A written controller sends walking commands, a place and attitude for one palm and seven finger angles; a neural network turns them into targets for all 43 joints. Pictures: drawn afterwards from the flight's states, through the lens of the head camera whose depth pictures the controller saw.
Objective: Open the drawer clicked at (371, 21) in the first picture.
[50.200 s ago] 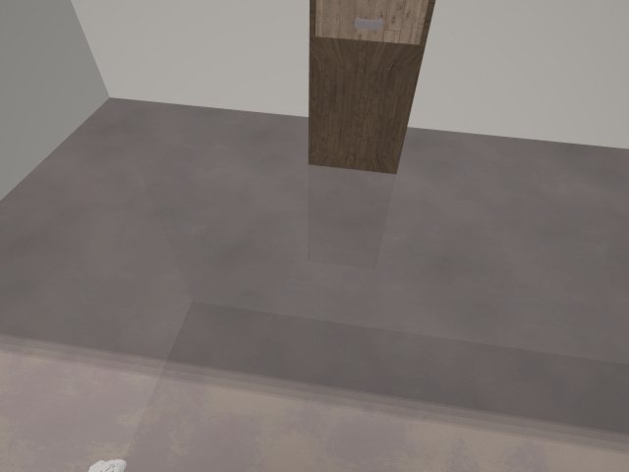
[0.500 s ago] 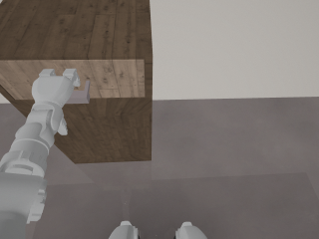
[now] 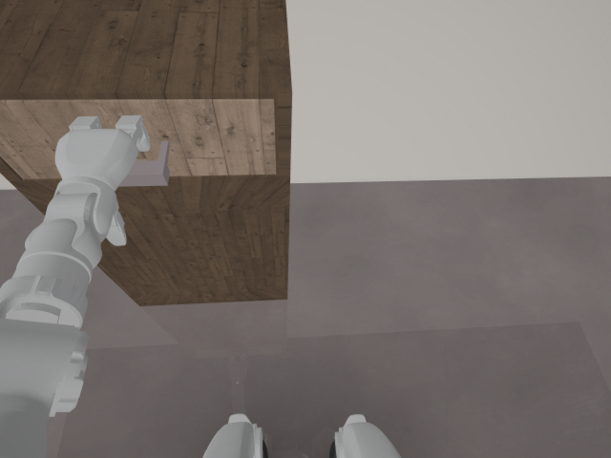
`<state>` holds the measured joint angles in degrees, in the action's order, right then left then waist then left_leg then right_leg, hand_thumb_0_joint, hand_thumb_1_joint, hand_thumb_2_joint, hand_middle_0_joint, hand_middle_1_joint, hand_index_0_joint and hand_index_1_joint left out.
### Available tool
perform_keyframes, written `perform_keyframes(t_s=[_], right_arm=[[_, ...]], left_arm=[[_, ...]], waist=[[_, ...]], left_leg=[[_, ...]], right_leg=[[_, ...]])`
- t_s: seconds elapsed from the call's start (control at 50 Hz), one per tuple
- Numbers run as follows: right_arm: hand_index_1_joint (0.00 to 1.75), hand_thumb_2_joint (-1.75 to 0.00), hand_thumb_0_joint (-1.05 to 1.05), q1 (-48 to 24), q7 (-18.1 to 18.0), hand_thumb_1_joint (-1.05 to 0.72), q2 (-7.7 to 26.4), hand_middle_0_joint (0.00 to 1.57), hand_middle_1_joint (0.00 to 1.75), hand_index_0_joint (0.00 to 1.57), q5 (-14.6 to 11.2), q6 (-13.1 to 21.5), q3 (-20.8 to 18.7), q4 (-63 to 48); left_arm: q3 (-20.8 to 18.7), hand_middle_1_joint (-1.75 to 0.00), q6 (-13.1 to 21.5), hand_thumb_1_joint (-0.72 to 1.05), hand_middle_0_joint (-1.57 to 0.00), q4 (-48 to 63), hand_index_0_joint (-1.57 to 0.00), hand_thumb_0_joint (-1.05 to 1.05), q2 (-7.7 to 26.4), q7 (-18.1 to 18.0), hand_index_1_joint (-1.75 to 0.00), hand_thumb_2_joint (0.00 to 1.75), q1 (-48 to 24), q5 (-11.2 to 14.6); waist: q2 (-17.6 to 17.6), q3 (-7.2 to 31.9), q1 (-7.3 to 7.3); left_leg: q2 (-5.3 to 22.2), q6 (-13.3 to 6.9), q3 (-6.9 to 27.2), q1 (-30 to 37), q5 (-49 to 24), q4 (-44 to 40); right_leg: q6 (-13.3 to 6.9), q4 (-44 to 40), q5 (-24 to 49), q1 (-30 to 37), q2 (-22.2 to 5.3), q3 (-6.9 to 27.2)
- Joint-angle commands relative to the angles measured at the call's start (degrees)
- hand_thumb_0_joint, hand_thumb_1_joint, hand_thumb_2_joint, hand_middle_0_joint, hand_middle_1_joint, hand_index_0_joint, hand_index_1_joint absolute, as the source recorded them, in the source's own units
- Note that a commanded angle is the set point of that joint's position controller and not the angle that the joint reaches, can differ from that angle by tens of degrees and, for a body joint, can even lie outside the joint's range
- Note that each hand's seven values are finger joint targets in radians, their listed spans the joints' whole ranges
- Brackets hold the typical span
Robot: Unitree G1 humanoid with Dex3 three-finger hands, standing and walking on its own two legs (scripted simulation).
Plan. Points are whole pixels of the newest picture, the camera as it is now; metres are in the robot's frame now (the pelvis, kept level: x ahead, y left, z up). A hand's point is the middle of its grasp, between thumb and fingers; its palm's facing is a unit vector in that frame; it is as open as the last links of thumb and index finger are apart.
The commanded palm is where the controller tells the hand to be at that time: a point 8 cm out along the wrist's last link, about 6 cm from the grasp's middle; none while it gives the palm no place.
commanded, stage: lift the fingers back up to retry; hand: left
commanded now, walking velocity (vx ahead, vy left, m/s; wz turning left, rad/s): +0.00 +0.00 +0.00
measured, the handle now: (133, 161) +0.53 +0.24 +0.02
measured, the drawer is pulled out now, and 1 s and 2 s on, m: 0.00 0.00 0.00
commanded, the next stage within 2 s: re-aim the fingers above the handle in 0.72 s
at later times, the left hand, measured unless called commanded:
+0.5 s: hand (115, 165) +0.49 +0.24 +0.06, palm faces -0.04 -0.05 -1.00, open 13.7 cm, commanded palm +0.46 +0.25 +0.14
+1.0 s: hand (107, 163) +0.48 +0.25 +0.08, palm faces -0.05 -0.03 -1.00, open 13.8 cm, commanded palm +0.46 +0.25 +0.14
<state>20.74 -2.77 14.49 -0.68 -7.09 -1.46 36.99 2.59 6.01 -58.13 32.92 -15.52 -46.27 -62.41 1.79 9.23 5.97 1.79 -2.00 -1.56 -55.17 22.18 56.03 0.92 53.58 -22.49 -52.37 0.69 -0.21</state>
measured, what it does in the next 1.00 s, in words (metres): shifts its weight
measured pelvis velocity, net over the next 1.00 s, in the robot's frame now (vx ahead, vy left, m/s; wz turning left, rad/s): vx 0.05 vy -0.01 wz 0.02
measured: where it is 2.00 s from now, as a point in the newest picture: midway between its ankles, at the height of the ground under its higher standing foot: outside the picture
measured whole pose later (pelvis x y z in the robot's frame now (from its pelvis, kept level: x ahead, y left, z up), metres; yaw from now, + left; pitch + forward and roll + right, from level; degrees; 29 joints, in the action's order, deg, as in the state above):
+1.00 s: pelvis +0.05 -0.01 +0.04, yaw +1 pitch +15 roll -1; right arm 15.2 -1.1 14.8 -0.8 -8.6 -4.1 37.3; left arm 0.3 9.1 -46.2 30.2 -12.9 -33.9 -60.4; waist 2.2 6.8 2.6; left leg 1.5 -0.5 -1.1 -35.9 20.8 41.9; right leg -0.3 40.0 -21.5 -33.3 0.7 -0.7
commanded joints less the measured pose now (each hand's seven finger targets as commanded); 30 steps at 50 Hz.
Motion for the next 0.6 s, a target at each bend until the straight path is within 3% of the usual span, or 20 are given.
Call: perform_keyframes(t_s=[0.0, 0.02, 0.16, 0.2, 0.22, 0.26, 0.3, 0.32, 0.4, 0.42, 0.44, 0.5, 0.58], right_arm=[[0.3, -0.9, 0.0, 7.01, -1.12, -0.9, 9.88, 0.2, 0.3, 0.2, 0.19, 0.65, -3.52, -3.45], [0.3, -0.9, 0.0, 6.98, -1.1, -0.9, 9.75, 0.2, 0.3, 0.2, 0.27, 0.62, -3.68, -3.53], [0.3, -0.9, 0.0, 6.2, -1.16, -0.9, 9.5, 0.2, 0.3, 0.2, 0.32, 0.78, -3.99, -2.95], [0.3, -0.9, 0.0, 6.38, -0.98, -0.9, 9.41, 0.2, 0.3, 0.2, 0.55, 0.75, -4.24, -2.79], [0.3, -0.9, 0.0, 6.09, -0.85, -0.9, 9.2, 0.2, 0.3, 0.2, 0.59, 0.86, -4.61, -2.44], [0.3, -0.9, 0.0, 5.81, -0.6, -0.9, 9.28, 0.2, 0.3, 0.2, 0.7, 0.81, -4.71, -2.2], [0.3, -0.9, 0.0, 5.4, -0.27, -0.9, 9.26, 0.2, 0.3, 0.2, 0.89, 0.66, -4.82, -2.3], [0.3, -0.9, 0.0, 5.04, -0.09, -0.9, 9.09, 0.2, 0.3, 0.2, 0.87, 0.53, -4.98, -2.17], [0.3, -0.9, 0.0, 3.83, 0.73, -0.9, 9.24, 0.2, 0.3, 0.2, 0.56, -0.13, -4.89, -2.38], [0.3, -0.9, 0.0, 3.37, 0.79, -0.9, 9.14, 0.2, 0.3, 0.2, 0.43, -0.24, -4.93, -2.86], [0.3, -0.9, 0.0, 2.64, 0.89, -0.9, 9.13, 0.2, 0.3, 0.2, 0.29, -0.27, -4.86, -3.28], [0.3, -0.9, 0.0, 1.86, 0.67, -0.9, 9.06, 0.2, 0.3, 0.2, 0.03, -0.28, -5.1, -3.48], [0.3, -0.9, 0.0, 0.98, 1.04, -0.9, 8.88, 0.2, 0.3, 0.2, -0.32, -0.44, -5.14, -3.82]], left_arm=[[-3.56, -1.2, 0.12, -0.5, -0.3, 6.63, -0.3, 0.0, 11.81, 1.04, -1.2, 0.3, -17.08, 0.84], [-3.57, -1.2, 0.02, -0.5, -0.3, 6.89, -0.3, 0.0, 11.19, 0.94, -1.2, 0.3, -15.71, 1.14], [-4.93, -1.2, 1.48, -0.5, -0.3, 12.76, -0.3, 0.0, 12.7, -0.39, -1.2, 0.3, -19.31, 1.76], [-5.32, -1.2, 2.51, -0.5, -0.3, 15.73, -0.3, 0.0, 12.81, -0.97, -1.2, 0.3, -21.0, 1.46], [-4.91, -1.2, 2.46, -0.5, -0.3, 15.23, -0.3, 0.0, 11.38, -1.15, -1.2, 0.3, -19.36, 1.77], [-6.14, -1.2, 2.87, -0.5, -0.3, 16.91, -0.3, 0.0, 12.41, -1.78, -1.2, 0.3, -19.58, 1.97], [-7.6, -1.2, 3.63, -0.5, -0.3, 20.6, -0.3, 0.0, 13.95, -2.62, -1.2, 0.3, -20.16, 1.77], [-8.15, -1.2, 3.08, -0.5, -0.3, 19.29, -0.3, 0.0, 13.34, -2.93, -1.2, 0.3, -16.61, 2.22], [-9.42, -1.2, 1.21, -0.5, -0.3, 19.96, -0.3, 0.0, 14.57, -3.42, -1.2, 0.3, -14.3, 2.13], [-9.36, -1.2, 0.35, -0.5, -0.3, 19.78, -0.3, 0.0, 13.86, -3.02, -1.2, 0.3, -11.34, 2.6], [-8.95, -1.2, 0.49, -0.5, -0.3, 22.45, -0.3, 0.0, 13.86, -2.76, -1.2, 0.3, -13.21, 2.79], [-10.3, -1.2, 0.73, -0.5, -0.3, 25.4, -0.3, 0.0, 15.74, -1.92, -1.2, 0.3, -13.04, 3.16], [-6.96, -1.2, -0.48, -0.5, -0.3, 23.54, -0.3, 0.0, 10.51, 0.9, -1.2, 0.3, -5.97, 4.38]], waist=[[0.24, 17.73, 1.37], [0.55, 18.05, 0.82], [3.12, 18.96, 0.75], [3.71, 21.84, 0.73], [5.38, 20.35, 0.42], [5.15, 20.86, 0.17], [7.05, 24.45, -0.6], [6.94, 23.02, -1.26], [4.72, 22.88, -2.0], [5.03, 21.17, -2.92], [4.81, 21.4, -2.31], [3.92, 22.67, -2.49], [2.58, 18.45, -2.83]], left_leg=[[-1.7, -1.08, 1.22, 19.03, -5.61, -8.9], [-1.75, -1.0, 1.31, 20.27, -6.33, -9.28], [-1.52, -0.8, 1.69, 26.08, -9.68, -12.02], [-1.37, -0.69, 2.13, 29.46, -13.28, -12.27], [-1.38, -0.48, 1.97, 30.57, -14.0, -12.44], [-1.21, -0.44, 2.05, 32.11, -16.19, -12.94], [-1.18, -0.3, 1.97, 35.2, -20.8, -13.08], [-1.26, -0.25, 1.73, 35.33, -22.1, -13.23], [-1.14, -0.28, 1.02, 35.42, -27.34, -14.44], [-1.24, -0.16, 0.98, 35.18, -27.97, -14.9], [-1.16, -0.39, 0.64, 35.72, -27.79, -15.49], [-1.36, -0.72, 0.29, 37.38, -29.56, -16.37], [-1.08, -0.52, 0.19, 38.03, -32.78, -17.49]], right_leg=[[-2.88, -9.83, 3.08, 5.95, 2.44, -1.41], [-3.11, -10.14, 3.51, 6.77, 2.59, -1.65], [-3.2, -12.68, 5.81, 9.96, 2.76, -1.63], [-3.18, -12.74, 7.63, 10.64, 2.87, -1.81], [-3.48, -13.24, 7.98, 10.48, 2.97, -1.98], [-3.55, -13.62, 9.4, 11.75, 3.07, -2.15], [-3.52, -13.61, 12.03, 13.65, 3.13, -2.1], [-3.74, -14.08, 13.19, 14.98, 3.28, -2.28], [-3.48, -14.65, 18.52, 19.31, 3.21, -2.31], [-3.75, -14.9, 19.0, 20.47, 3.24, -2.47], [-3.5, -15.69, 19.65, 21.16, 3.15, -2.25], [-3.2, -16.65, 22.51, 24.68, 2.9, -1.64], [-3.45, -17.73, 24.05, 25.3, 2.72, -1.9]])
